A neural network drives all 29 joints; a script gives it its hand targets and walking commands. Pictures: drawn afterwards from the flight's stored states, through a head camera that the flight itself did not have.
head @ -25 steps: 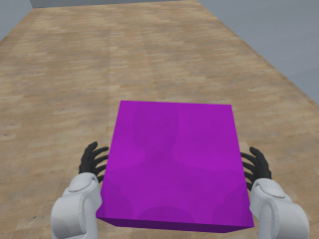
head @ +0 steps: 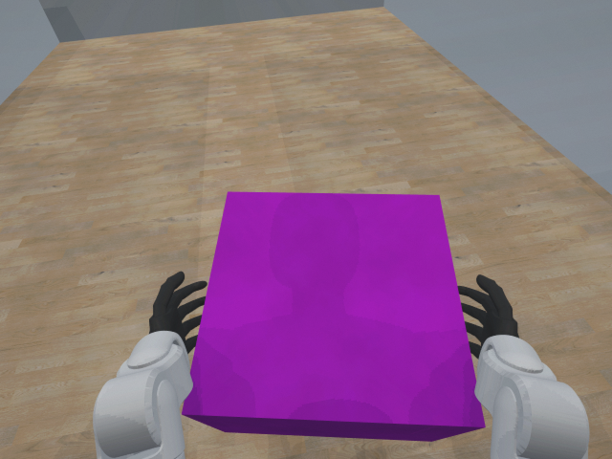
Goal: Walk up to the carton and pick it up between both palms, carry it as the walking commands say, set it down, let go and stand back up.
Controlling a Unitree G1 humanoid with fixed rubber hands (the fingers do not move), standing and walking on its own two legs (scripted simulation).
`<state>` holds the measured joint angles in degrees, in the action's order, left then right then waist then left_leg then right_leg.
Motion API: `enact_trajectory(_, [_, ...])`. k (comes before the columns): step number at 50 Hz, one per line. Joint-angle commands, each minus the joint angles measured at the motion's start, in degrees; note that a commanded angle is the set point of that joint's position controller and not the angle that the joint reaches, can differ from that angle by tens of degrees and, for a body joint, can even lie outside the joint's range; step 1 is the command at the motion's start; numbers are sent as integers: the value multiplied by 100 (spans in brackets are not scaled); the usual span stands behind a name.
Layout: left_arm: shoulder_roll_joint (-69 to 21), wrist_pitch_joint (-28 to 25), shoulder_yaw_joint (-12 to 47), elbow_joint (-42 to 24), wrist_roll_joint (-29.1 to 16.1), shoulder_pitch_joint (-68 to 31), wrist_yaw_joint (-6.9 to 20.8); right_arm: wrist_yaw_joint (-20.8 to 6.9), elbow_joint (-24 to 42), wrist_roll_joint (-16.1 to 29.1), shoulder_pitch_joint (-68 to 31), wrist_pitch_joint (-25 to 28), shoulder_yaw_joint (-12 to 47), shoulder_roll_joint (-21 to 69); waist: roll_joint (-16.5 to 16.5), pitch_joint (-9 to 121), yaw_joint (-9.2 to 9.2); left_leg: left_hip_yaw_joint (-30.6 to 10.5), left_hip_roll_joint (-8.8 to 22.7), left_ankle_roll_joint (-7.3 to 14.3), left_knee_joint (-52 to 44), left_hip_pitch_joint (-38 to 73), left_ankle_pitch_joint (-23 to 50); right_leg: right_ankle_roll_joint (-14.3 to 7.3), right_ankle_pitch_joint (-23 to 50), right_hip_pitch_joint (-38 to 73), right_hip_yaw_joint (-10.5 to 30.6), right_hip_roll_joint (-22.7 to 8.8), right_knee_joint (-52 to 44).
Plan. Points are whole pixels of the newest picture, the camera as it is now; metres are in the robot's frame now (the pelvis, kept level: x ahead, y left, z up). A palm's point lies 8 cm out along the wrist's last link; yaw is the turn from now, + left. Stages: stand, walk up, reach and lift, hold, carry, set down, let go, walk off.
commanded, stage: carry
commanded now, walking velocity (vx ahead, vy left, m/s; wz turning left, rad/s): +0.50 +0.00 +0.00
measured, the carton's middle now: (329, 316) +0.32 +0.01 +0.04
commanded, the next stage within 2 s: none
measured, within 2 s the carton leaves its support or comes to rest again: neither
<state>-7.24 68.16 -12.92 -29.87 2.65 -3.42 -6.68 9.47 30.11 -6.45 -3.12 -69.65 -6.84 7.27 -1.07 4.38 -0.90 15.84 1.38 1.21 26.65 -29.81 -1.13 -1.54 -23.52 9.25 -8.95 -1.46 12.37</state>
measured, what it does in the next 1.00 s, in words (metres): walks ahead: left foot, then right foot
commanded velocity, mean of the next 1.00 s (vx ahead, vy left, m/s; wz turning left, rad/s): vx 0.50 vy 0.00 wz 0.00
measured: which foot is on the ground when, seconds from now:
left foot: up 0.00-0.02, down 0.04-0.52, up 0.54-1.00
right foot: down 0.00-0.06, up 0.08-0.52, down 0.54-1.00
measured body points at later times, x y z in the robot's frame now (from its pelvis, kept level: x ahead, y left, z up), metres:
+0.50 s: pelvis +0.37 -0.02 +0.00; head +0.38 -0.01 +0.45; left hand +0.63 +0.17 +0.09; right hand +0.62 -0.20 +0.09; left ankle +0.17 +0.07 -0.73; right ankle +0.53 -0.13 -0.71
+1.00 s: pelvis +0.74 -0.03 +0.00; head +0.74 -0.04 +0.45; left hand +1.00 +0.16 +0.10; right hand +1.00 -0.21 +0.09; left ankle +0.90 +0.05 -0.72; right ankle +0.54 -0.12 -0.73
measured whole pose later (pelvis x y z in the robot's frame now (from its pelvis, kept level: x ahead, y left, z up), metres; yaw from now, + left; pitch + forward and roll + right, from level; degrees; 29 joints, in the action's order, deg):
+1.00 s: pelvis +0.74 -0.03 +0.00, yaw -1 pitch +2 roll +2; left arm -7.2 67.9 -12.2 -31.1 2.7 -3.0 -6.8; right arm 9.2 31.2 -6.1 -2.4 -69.2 -7.0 7.3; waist -0.8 3.6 -0.8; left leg 15.6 1.8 0.8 25.9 -28.1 -0.7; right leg 0.4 -25.5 8.1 -9.5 -2.8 17.2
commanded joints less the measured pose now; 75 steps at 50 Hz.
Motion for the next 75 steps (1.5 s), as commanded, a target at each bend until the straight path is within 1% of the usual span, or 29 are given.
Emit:
enact_trajectory(1, [-4168,278,4523,-360,-2058,-2430,1415,-1351,245,2266,-2420,-28,4346,4894,-911,1609,190,101,-250,206,-155,2942,-302,-64,6121,-873,-410,-960,2358])
enact_trajectory(2, [-4173,313,4501,-360,-2015,-2573,1406,-1380,231,2301,-2527,-63,4345,4840,-383,1949,323,-1356,687,520,-326,3991,-1348,83,4580,-2159,-353,-736,3659])
enact_trajectory(3, [-4339,364,4551,-364,-2029,-2504,1416,-1380,150,2267,-2547,-77,4238,4735,1238,2161,280,-3965,2202,1300,-1129,4742,-1818,185,1130,-3928,-172,55,5287])
enact_trajectory(4, [-4391,336,4595,-267,-2030,-2515,1400,-1394,-22,2277,-2389,-64,4230,4880,1394,2133,255,-4357,2432,1666,-1310,5061,-773,143,-191,-4833,603,213,6255])
enact_trajectory(6, [-4828,227,4712,-122,-2026,-2726,1418,-1506,-37,2355,-2673,10,4209,5246,246,1928,181,-3223,2156,1225,-1386,3920,-554,107,335,-4631,1130,-447,6229])
enact_trajectory(7, [-5093,136,4734,-80,-1978,-2609,1441,-1588,113,2455,-2809,89,4311,5392,74,1721,147,-2675,1955,966,-1553,3487,-732,150,585,-4553,1031,-638,5923])
enact_trajectory(9, [-5464,-27,4882,-141,-2004,-2700,1451,-1715,211,2570,-2895,240,4354,5641,478,1566,96,-1964,1643,693,-1702,3118,-645,214,855,-4340,789,-682,5286])
enact_trajectory(18, [-5004,-63,5029,-452,-1852,-2303,1207,-1715,499,2366,-2242,291,4154,4722,1128,836,120,-493,1100,452,-1592,3564,1674,226,2179,-4668,-121,-258,2895])
enact_trajectory(21, [-4854,20,5095,-539,-1927,-2383,1196,-1632,504,2237,-2028,239,4103,4566,1237,658,190,-347,1166,345,-1520,3639,2047,124,2455,-4346,-336,-53,2115])
enact_trajectory(24, [-4717,111,5070,-550,-1978,-2338,1172,-1556,688,2264,-2104,168,4156,4466,1341,875,211,-203,1250,161,-758,3911,3451,2,2299,-3643,-489,271,1604])
enact_trajectory(26, [-4623,150,4948,-561,-1979,-2223,1165,-1546,753,2303,-2212,95,4222,4442,974,1574,56,142,1069,-67,1108,3339,3226,-147,2244,-1789,-689,361,1019])
enact_trajectory(27, [-4561,176,4786,-473,-1905,-1947,1188,-1530,808,2304,-2294,56,4230,4375,471,2112,-89,-73,935,-167,2433,1935,1752,-435,1622,-306,593,-636,1116])
enact_trajectory(28, [-4479,187,4779,-412,-1913,-1888,1201,-1495,878,2241,-2096,24,4306,4382,-1375,2656,-24,-295,74,-351,4283,-251,-1094,-1324,1582,1277,3473,-2424,750])
enact_trajectory(29, [-4568,134,4789,-458,-2003,-2013,1207,-1519,863,2265,-2272,23,4376,4446,-1279,2292,3,-1067,-20,-247,4862,-1138,-2485,-1408,2751,1154,3582,-2272,559])
enact_trajectory(31, [-4960,40,4749,-571,-1999,-2078,1264,-1621,814,2537,-2468,76,4596,5071,-270,2099,38,-1636,506,-135,4714,-756,-1963,-936,3221,157,2495,-2068,439])
enact_trajectory(34, [-5329,-127,4882,-641,-2110,-2193,1371,-1660,875,2569,-2553,292,4653,5434,-440,1881,25,-1373,639,-202,3788,-277,-1523,-592,2525,-449,1371,-1681,-68])
enact_trajectory(41, [-4765,-117,4785,-547,-2163,-2182,1489,-1481,631,2321,-2427,327,4565,5155,-754,991,0,-642,376,-265,2038,-640,-373,-510,3289,-305,271,-1226,-304])
enact_trajectory(46, [-4431,71,4638,-440,-2069,-2118,1425,-1410,553,2280,-2449,139,4528,4935,-849,452,-75,-48,-74,-133,387,0,180,-455,4784,-338,-17,-1090,-96])
enact_trajectory(49, [-4294,194,4645,-452,-2098,-2208,1402,-1379,425,2252,-2296,36,4398,4870,-986,984,23,310,-316,14,-229,1479,244,-189,6161,-330,-374,-1047,1279])
enact_trajectory(50, [-4329,243,4644,-446,-2072,-2286,1399,-1383,423,2298,-2311,22,4379,4903,-885,1492,165,115,-202,98,-262,2672,-41,-56,5741,-765,-517,-951,2251])
enact_trajectory(51, [-4269,271,4631,-484,-2016,-2464,1378,-1405,378,2314,-2401,-8,4367,4840,-410,1859,314,-1014,554,350,-274,3904,-823,84,4436,-2061,-448,-778,3522])
enact_trajectory(52, [-4400,329,4683,-470,-2026,-2348,1393,-1408,332,2273,-2428,-23,4274,4694,1196,2157,272,-3585,2088,1114,-985,4699,-1298,207,1196,-3758,-343,-30,5186])
enact_trajectory(53, [-4417,336,4702,-307,-2029,-2339,1379,-1422,146,2277,-2302,-23,4221,4768,1570,2205,257,-4301,2396,1545,-1294,5064,-597,171,-294,-4711,481,230,6160])
enact_trajectory(55, [-4873,193,4871,-274,-2061,-2619,1425,-1553,168,2348,-2518,71,4200,5150,578,2052,211,-3069,2095,1160,-1240,4115,85,120,249,-4635,1086,-422,6220])
enact_trajectory(58, [-5475,-36,4911,-124,-1955,-2472,1432,-1743,314,2560,-2735,268,4327,5561,488,1680,123,-1916,1657,668,-1621,3247,-391,209,778,-4254,802,-679,5208])
enact_trajectory(61, [-5502,-198,4993,-328,-1914,-2497,1378,-1808,457,2556,-2628,394,4336,5425,702,1421,106,-1534,1544,627,-1840,3168,-330,241,1257,-4414,539,-651,4478])
enact_trajectory(71, [-4815,47,5125,-577,-1906,-2202,1192,-1636,662,2253,-1945,227,4137,4510,1232,590,189,-374,1158,358,-1387,3919,2605,113,2266,-4494,-338,-38,2177])
enact_trajectory(73, [-4729,101,5111,-589,-1944,-2280,1172,-1591,656,2263,-1979,168,4155,4485,1364,699,199,-245,1236,217,-1056,4002,3603,10,2294,-3971,-413,179,1791])
enact_trajectory(75, [-4685,140,4984,-527,-1946,-2118,1190,-1571,928,2341,-2251,123,4313,4473,1067,1182,101,-33,1205,66,169,3795,3603,-99,2333,-2696,-504,309,1338])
